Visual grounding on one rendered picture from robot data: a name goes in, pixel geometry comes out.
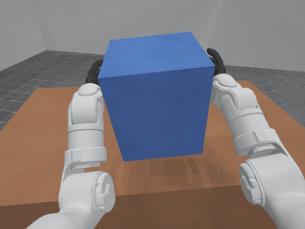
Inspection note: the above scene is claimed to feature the robot right forearm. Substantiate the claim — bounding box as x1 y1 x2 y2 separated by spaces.
210 73 305 186

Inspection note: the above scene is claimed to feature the left robot upper arm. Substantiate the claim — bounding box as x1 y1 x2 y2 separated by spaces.
26 171 115 229

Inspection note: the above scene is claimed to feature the robot left forearm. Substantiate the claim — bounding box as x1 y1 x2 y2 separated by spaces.
58 83 107 209

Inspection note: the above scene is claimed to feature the pedestal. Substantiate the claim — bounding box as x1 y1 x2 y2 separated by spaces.
0 80 305 229

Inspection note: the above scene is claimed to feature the right robot hand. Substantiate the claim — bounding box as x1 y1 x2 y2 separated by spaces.
207 48 226 76

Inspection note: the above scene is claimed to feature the left robot hand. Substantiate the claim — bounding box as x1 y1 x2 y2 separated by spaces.
85 59 104 87

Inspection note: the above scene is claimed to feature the carton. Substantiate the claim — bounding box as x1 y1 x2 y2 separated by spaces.
97 31 215 162

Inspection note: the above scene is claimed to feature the right robot upper arm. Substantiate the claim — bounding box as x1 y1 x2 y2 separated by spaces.
239 153 305 229

